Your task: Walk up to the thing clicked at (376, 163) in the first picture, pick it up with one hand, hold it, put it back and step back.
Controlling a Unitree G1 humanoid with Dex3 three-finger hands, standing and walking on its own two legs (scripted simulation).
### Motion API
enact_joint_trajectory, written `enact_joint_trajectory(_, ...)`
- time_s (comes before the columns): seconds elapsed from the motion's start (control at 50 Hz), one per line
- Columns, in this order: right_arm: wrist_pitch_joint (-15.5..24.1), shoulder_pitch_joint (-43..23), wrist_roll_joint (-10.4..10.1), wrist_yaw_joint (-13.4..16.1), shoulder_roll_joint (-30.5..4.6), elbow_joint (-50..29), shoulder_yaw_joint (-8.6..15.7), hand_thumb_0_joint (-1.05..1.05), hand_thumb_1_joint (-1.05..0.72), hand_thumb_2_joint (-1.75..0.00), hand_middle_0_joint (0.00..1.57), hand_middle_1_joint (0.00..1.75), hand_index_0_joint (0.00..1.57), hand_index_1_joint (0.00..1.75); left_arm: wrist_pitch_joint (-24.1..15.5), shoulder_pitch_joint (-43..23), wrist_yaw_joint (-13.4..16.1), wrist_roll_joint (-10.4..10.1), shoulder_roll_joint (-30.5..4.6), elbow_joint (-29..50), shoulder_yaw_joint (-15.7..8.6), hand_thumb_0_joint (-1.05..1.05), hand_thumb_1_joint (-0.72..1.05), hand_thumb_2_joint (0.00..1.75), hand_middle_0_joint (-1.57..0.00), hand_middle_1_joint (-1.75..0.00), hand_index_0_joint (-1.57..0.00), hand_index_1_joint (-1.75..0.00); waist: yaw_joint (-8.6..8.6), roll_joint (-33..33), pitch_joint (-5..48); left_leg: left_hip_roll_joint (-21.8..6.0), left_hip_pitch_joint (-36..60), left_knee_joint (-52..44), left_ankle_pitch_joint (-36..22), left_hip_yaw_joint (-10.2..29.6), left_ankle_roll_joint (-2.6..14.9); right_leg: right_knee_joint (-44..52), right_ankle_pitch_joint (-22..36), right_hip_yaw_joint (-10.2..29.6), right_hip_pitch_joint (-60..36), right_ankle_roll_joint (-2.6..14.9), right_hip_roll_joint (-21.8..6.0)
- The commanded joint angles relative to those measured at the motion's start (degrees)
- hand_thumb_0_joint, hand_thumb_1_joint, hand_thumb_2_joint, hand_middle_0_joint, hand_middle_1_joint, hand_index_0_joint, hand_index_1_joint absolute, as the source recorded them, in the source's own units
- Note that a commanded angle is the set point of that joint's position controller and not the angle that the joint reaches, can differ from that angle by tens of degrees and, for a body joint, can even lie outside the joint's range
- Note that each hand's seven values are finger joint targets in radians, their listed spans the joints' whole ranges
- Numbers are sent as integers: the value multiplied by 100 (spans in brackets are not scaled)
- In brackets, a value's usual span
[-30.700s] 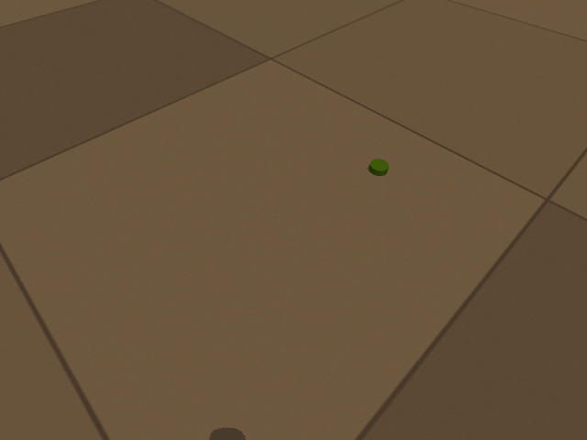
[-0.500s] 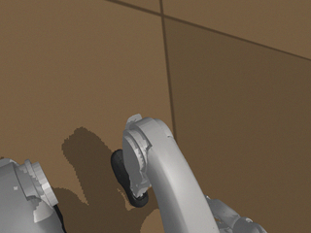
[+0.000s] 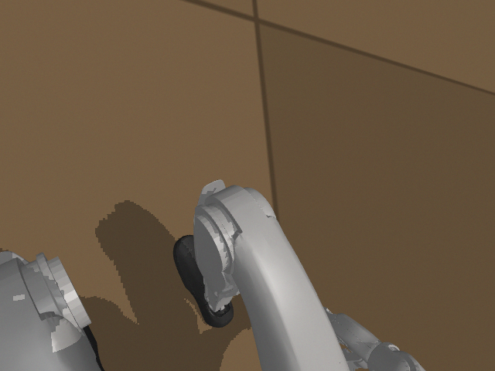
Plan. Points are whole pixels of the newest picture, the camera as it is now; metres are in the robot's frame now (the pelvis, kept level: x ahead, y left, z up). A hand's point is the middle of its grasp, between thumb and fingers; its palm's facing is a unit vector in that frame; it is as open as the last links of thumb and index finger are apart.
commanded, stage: withdraw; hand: left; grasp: from above
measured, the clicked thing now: out of the picture +0.44 +0.34 -0.29
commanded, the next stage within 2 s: home in 0.84 s
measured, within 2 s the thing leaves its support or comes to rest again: neither
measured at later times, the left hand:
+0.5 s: hand out of the picture +0.44 +0.36 -0.12, palm faces -0.34 -0.09 -0.93, open 14.0 cm
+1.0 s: hand out of the picture +0.42 +0.34 -0.15, palm faces -0.46 -0.12 -0.88, open 13.9 cm
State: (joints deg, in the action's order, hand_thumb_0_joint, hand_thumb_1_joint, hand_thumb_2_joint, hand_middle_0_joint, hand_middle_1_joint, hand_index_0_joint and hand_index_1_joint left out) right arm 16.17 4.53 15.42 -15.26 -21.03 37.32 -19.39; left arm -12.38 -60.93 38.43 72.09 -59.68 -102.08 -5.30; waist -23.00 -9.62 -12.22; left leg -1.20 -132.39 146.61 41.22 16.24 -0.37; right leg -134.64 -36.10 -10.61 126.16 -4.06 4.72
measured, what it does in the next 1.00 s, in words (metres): stands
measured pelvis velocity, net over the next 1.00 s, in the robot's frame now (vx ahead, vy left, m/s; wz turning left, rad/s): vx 0.00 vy -0.01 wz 0.11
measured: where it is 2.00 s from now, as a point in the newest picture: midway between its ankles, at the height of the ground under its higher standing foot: (154, 334)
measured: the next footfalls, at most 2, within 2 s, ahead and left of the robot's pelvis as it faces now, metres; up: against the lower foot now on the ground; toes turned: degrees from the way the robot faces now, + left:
none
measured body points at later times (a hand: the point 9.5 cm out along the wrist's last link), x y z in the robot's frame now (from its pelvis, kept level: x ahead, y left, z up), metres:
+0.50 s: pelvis +0.01 +0.00 +0.02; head +0.22 +0.10 +0.40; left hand +0.46 +0.36 -0.07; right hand +0.10 -0.26 -0.07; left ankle +0.07 +0.13 -0.27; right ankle +0.13 -0.12 -0.27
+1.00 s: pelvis +0.00 -0.01 +0.02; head +0.23 +0.10 +0.39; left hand +0.45 +0.35 -0.10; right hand +0.07 -0.28 -0.07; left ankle +0.07 +0.13 -0.27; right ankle +0.13 -0.12 -0.27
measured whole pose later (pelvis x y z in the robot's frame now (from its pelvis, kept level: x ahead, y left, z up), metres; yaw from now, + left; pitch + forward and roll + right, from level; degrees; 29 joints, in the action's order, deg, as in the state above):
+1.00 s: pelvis +0.00 -0.01 +0.02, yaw +7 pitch +30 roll -9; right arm 2.9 10.1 9.2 -6.9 -18.4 39.6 -9.2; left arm -15.9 -59.0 22.1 73.9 -48.8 -89.0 -4.0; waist -17.0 -2.3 -1.4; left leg 0.0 -133.1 139.5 37.5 9.4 -0.7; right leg -133.3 -35.9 -5.4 128.7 -2.3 1.9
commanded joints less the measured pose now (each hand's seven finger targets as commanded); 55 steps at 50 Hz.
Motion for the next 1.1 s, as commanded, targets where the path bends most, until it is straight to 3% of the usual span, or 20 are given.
enact_joint_trajectory(0.0, -53, 1052, -41, 62, -1959, 46, 560, 0, -89, -90, 20, 30, 20, 30, 0, -1253, 174, -88, -1283, 566, -84, 0, -46, 92, -6, -106, -9, -103, -290, 3186, 3550, -214, 2563, -1654, -1172, -538, 14, 1063, 1312, -658, -2015, 479, 168)
enact_joint_trajectory(0.04, -57, 1013, -48, 72, -1940, 71, 575, 0, -90, -90, 20, 30, 20, 30, -8, -1286, 108, -104, -1229, 632, -16, 0, -50, 97, -7, -100, -8, -99, -316, 3270, 3555, -215, 2657, -1626, -1189, -563, 0, 1035, 1342, -634, -2074, 478, 153)
enact_joint_trajectory(0.1, -49, 1115, -81, 47, -1960, 69, 665, 0, -90, -90, 20, 30, 20, 30, -30, -1493, 36, -89, -1451, 1258, -199, 0, -49, 97, -7, -100, -8, -98, -211, 3603, 3893, -218, 2956, -1666, -1402, -538, -33, 961, 1477, -631, -2081, 492, 120)
enact_joint_trajectory(0.2, -141, 1164, -174, 1, -1772, 103, 1015, 0, -90, -90, 20, 30, 20, 30, 135, -1211, -38, -132, -1275, 2443, -478, 0, -51, 98, -7, -99, -7, -98, 254, 4325, 4942, -180, 3533, -1853, -1726, -678, -108, 975, 1646, -545, -2030, 586, 125)
enact_joint_trajectory(0.22, -159, 1135, -221, -42, -1667, 120, 1069, 0, -90, -90, 20, 30, 20, 30, 169, -1334, -123, -182, -1022, 2898, -331, 0, -51, 98, -7, -99, -7, -98, 368, 4564, 5182, -156, 3647, -1904, -1840, -723, -127, 951, 1698, -514, -1926, 609, 96)
enact_joint_trajectory(0.24, -214, 1108, -273, -69, -1607, 172, 1137, 0, -90, -90, 20, 30, 20, 30, 282, -882, -210, -259, -715, 2566, -231, 0, -51, 99, -7, -99, -7, -99, 394, 4420, 4976, -140, 3405, -1920, -1690, -798, -91, 1007, 1614, -456, -1872, 618, 124)
enact_joint_trajectory(0.28, -352, 1250, -419, -77, -1586, 221, 1361, 0, -89, -90, 20, 30, 20, 30, 471, -792, -373, -303, -681, 2972, -369, 0, -50, 98, -6, -98, -7, -98, 562, 4187, 5232, -87, 3148, -1954, -1702, -892, -29, 1097, 1631, -382, -1796, 608, 116)
enact_joint_trajectory(0.32, -484, 1306, -518, -101, -1476, 339, 1508, 0, -89, -90, 20, 30, 20, 30, 688, -518, -665, -385, -30, 2642, -35, 0, -50, 99, -7, -99, -7, -99, 566, 3868, 4885, -72, 2966, -2071, -1505, -917, 6, 1174, 1431, -319, -1479, 623, 109)
enact_joint_trajectory(0.36, -598, 1442, -644, -89, -1454, 309, 1615, 0, -89, -90, 20, 30, 20, 30, 804, -731, -951, -503, 131, 2873, 39, 0, -50, 99, -7, -100, -7, -99, 553, 3463, 4874, -25, 2755, -2165, -1316, -944, 78, 1332, 1278, -242, -1499, 613, 80)
enact_joint_trajectory(0.38, -663, 1426, -710, -81, -1380, 332, 1638, 0, -89, -90, 20, 30, 20, 30, 825, -877, -1134, -605, 436, 2974, 258, 0, -51, 100, -7, -100, -7, -100, 540, 3365, 4762, -6, 2592, -2265, -1111, -946, 99, 1362, 1095, -204, -1434, 629, 57)
enact_joint_trajectory(0.42, -784, 1509, -812, -25, -1329, 298, 1750, 0, -90, -90, 20, 30, 20, 30, 848, -892, -1481, -687, 478, 3224, 316, 0, -52, 101, -7, -101, -7, -101, 640, 3134, 4960, 30, 2711, -2428, -995, -945, 116, 1487, 963, -108, -1606, 637, 41)
enact_joint_trajectory(0.46, -936, 1588, -891, 77, -1260, 280, 1848, 0, -90, -90, 20, 30, 20, 30, 812, -1269, -1805, -744, 580, 3628, 439, 0, -52, 101, -7, -101, -7, -102, 620, 3032, 5149, 71, 2811, -2572, -928, -990, 121, 1636, 887, -3, -1819, 645, 4)
enact_joint_trajectory(0.52, -1115, 1625, -981, 250, -1214, 218, 1889, 0, -90, -90, 20, 30, 20, 30, 770, -1261, -2169, -774, 885, 3320, 624, 0, -53, 102, -8, -101, -7, -102, 478, 2493, 4812, 127, 2626, -2634, -734, -989, 153, 1786, 713, 64, -1687, 640, -53)
enact_joint_trajectory(0.62, -1345, 1516, -988, 597, -1051, 21, 1797, 0, -89, -90, 20, 30, 20, 30, 523, -1194, -2475, -680, 601, 2950, 540, 0, -51, 102, -7, -102, -7, -103, 650, 1836, 4386, 237, 2081, -2625, -478, -1216, 214, 2114, 114, 273, -1947, 680, -76)
enact_joint_trajectory(0.76, -1429, 1409, -875, 880, -937, 7, 1560, 0, -89, -90, 20, 30, 20, 30, 42, -1335, -2259, -364, 251, 2376, 416, 0, -51, 101, -7, -102, -7, -102, 623, 1884, 4430, 208, 2039, -2443, -604, -1277, 224, 1934, 185, 372, -1925, 637, -82)
enact_joint_trajectory(0.92, -1302, 1553, -607, 917, -1119, 96, 1418, 0, -89, -89, 20, 30, 20, 30, -411, -1777, -1336, 98, -426, 2077, -64, 0, -51, 99, -7, -102, -8, -101, 576, 2711, 4818, 158, 2622, -2214, -868, -1210, 137, 1451, 536, 122, -1641, 636, -81)
enact_joint_trajectory(0.94, -1267, 1629, -567, 913, -1174, 126, 1434, 0, -88, -89, 20, 30, 20, 30, -428, -1848, -1207, 163, -529, 2167, -150, 0, -43, 91, -15, -94, -16, -93, 496, 2854, 4810, 151, 2699, -2181, -894, -1212, 133, 1426, 610, 41, -1583, 614, -95)
enact_joint_trajectory(1.0, -1167, 1649, -496, 885, -1212, 133, 1532, 0, -88, -89, 20, 30, 20, 30, -341, -1838, -1000, 134, -548, 2663, -264, 0, -23, 96, -26, -70, -23, -73, 551, 3396, 5125, 113, 3122, -2193, -933, -1192, 68, 1267, 643, -28, -1342, 669, -122)
enact_joint_trajectory(1.04, -1099, 1696, -505, 838, -1240, 124, 1669, 0, -88, -90, 20, 30, 20, 30, -180, -1618, -942, -107, -573, 3256, -495, 0, -12, 92, -24, -64, -22, -67, 751, 3742, 5715, 115, 3555, -2309, -1168, -1210, 26, 1220, 853, -40, -1437, 679, -171)
enact_joint_trajectory(1.08, -1050, 1706, -544, 757, -1194, 138, 1778, 0, -89, -90, 20, 30, 20, 30, 47, -1313, -1010, -397, -353, 3477, -452, 0, -4, 90, -24, -60, -21, -62, 838, 3864, 6112, 97, 3715, -2298, -1464, -1247, 30, 1206, 1131, 4, -1568, 678, -169)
